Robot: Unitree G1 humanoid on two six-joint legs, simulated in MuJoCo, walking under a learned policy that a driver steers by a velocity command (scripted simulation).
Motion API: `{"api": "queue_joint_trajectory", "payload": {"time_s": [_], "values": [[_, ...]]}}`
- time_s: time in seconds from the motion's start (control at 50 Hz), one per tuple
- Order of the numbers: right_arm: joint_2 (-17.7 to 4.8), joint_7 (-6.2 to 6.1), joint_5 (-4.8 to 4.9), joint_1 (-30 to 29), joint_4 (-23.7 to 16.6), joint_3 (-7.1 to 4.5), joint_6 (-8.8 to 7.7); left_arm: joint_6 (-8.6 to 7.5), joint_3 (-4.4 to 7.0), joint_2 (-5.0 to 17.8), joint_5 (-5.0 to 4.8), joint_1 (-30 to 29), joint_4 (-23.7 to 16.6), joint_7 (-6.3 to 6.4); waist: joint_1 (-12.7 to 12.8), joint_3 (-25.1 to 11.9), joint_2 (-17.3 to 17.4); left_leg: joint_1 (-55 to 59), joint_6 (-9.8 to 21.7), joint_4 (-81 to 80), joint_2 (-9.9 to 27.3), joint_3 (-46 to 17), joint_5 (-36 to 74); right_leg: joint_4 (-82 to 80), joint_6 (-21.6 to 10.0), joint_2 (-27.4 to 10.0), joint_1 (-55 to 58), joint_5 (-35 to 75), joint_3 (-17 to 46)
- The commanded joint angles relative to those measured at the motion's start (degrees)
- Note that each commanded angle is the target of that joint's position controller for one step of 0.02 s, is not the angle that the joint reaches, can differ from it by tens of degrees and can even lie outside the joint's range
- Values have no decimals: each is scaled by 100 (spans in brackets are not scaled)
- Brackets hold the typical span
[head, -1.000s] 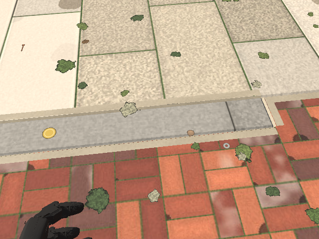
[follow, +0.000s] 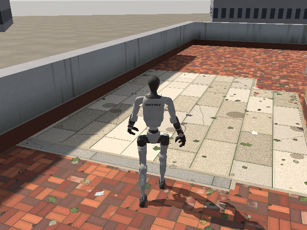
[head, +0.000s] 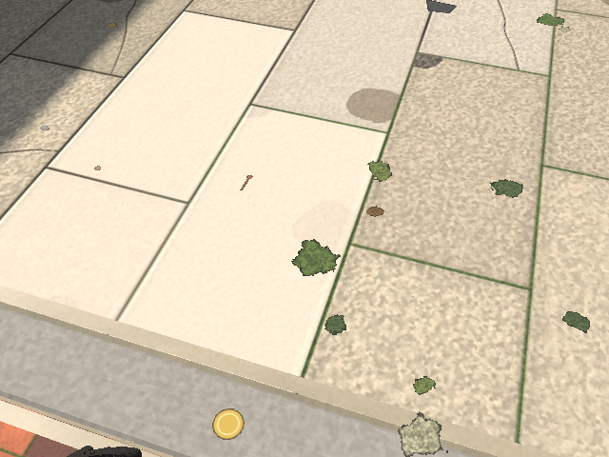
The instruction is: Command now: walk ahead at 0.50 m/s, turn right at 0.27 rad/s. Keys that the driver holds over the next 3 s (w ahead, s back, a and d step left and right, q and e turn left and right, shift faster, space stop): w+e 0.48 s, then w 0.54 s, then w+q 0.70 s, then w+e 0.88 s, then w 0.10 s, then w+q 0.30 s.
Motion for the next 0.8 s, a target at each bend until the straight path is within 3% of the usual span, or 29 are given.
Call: {"api": "queue_joint_trajectory", "payload": {"time_s": [0.02,0.04,0.06,0.08,0.1,0.12,0.16,0.2,0.3,0.36,0.4,0.44,0.46,0.48,0.5,0.52,0.54,0.56,0.58,0.6,0.64,0.68,0.72,0.8], "values": [[-362,-47,-114,416,-596,-22,-113,-19,546,1689,58,1783,-34,55,645,-1787,-1037,-2822,-166,4178,212,332,2773,-216,-1404,-1537,4272,-473,3076],[-364,9,-88,348,-572,31,-246,-2,459,1313,-76,1934,66,23,729,-1977,-1378,-4056,-270,5012,-191,-248,-410,-1117,-1723,-1931,4912,-1493,4773],[-708,96,90,-139,-694,-36,-368,25,368,1025,-92,1647,-6,57,816,-1221,-864,-4628,-191,5284,193,-525,-132,-1247,-1448,-1848,4447,-2027,4225],[-708,125,130,-589,-798,-18,-451,61,344,933,-32,1369,-100,89,783,-693,-330,-4625,-132,5033,427,-411,298,-1318,-1266,-1618,3694,-1784,3550],[-668,119,25,-826,-857,-26,-495,88,309,853,6,1133,-142,103,627,-260,38,-4525,-144,4529,604,-314,586,-1421,-1173,-1404,2970,-1209,3061],[-676,96,-85,-826,-866,-63,-484,85,260,743,46,1002,-196,123,461,-162,38,-4209,-182,4102,753,-311,837,-1527,-1101,-1207,2545,-643,2734],[-555,78,-136,-667,-880,-56,-414,100,265,767,38,920,-253,167,283,-183,-247,-3887,-349,3659,790,-231,974,-1668,-1158,-1014,2148,64,2446],[-440,42,-138,-746,-905,-26,-337,98,298,869,6,1006,-211,232,267,-131,-255,-3867,-533,3176,751,-102,1196,-1721,-1190,-903,1841,543,2121],[-173,59,-97,-1804,-1135,72,-374,203,355,1014,-75,1430,-2,381,635,-13,-330,-3346,-712,1212,405,-20,2940,-1585,-791,-474,1433,493,1685],[-228,135,-13,-2267,-1250,55,-441,281,360,995,-111,1744,128,419,786,8,-361,-3128,-653,646,235,-93,3166,-1351,-709,-578,1680,229,2028],[-333,177,10,-2363,-1279,9,-488,336,359,954,-113,1810,159,445,756,8,-410,-3085,-559,329,198,-228,2902,-1059,-658,-700,2097,104,2379],[-473,186,30,-2162,-1230,-58,-535,380,389,982,-91,1709,141,465,589,-8,-572,-2794,-392,189,212,-261,2440,-734,-583,-817,2324,346,2657],[-568,163,27,-1771,-1130,-117,-559,396,383,943,-80,1597,105,457,364,-156,-616,-2225,-246,-6,208,-164,2416,-437,-495,-731,2268,659,2645],[-735,121,-32,-1157,-1015,-201,-583,387,323,773,-53,1496,34,426,41,-633,-523,-1127,-1,-59,467,-262,2499,322,-331,-456,2007,898,2425],[-1041,71,-109,-233,-929,-281,-572,361,203,468,67,1521,-76,406,-315,-1510,37,393,385,161,1406,-1147,2227,1814,-137,-114,1321,25,1914],[-1395,104,-126,207,-661,-378,-489,297,78,94,-81,2453,-153,391,84,-2076,1899,2085,1419,-179,2622,-3728,1334,3539,240,682,-734,-2993,1223],[-858,142,32,176,-668,-285,-464,272,149,644,-153,2455,31,407,-40,-1699,1419,1811,1362,-502,2674,-4278,81,4230,299,188,-1406,-3051,1310],[-508,133,37,-76,-689,-191,-446,278,229,933,-131,1777,-15,397,-200,-878,802,1076,1102,-628,2347,-3375,130,4377,335,16,-1547,-2505,1245],[-449,146,-25,-350,-695,-145,-414,275,229,887,-65,1353,-117,403,-123,-412,394,374,963,-744,2084,-2691,773,4265,366,-145,-1444,-2134,1038],[-373,156,-46,-505,-641,-114,-396,243,237,818,6,1072,-211,387,-38,-57,344,-150,955,-881,1879,-2243,1405,3975,385,-264,-1408,-1900,988],[-267,163,-86,-588,-563,-65,-412,232,206,597,-25,1093,-246,322,188,19,620,-678,909,-1132,1591,-1631,2083,3489,385,-444,-1005,-1717,844],[-361,177,3,-551,-455,-90,-430,244,136,394,3,1028,-280,286,245,17,684,-878,1033,-1323,1568,-1298,2501,2941,449,-528,-920,-1674,631],[-594,161,41,-526,-371,-148,-417,215,57,276,63,676,-402,255,190,70,593,-1018,1098,-1487,1575,-1017,2728,2235,504,-620,-869,-1223,487],[-818,147,101,-297,-190,-180,-343,135,-3,267,24,-32,-528,174,-50,112,516,-1185,901,-1537,1388,-439,2849,878,505,-468,-278,53,258]]}}
Next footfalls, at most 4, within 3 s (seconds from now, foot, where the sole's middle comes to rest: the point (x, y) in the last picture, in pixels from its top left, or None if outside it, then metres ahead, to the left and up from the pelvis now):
0.50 left None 0.47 0.05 -0.76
0.96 right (429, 388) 0.62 -0.28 -0.76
1.52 left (353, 265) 0.97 -0.15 -0.76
2.02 right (417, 184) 1.26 -0.37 -0.76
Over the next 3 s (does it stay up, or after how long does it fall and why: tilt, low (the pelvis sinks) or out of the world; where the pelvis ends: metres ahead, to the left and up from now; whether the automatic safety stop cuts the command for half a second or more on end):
stays up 1.60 -0.41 0.01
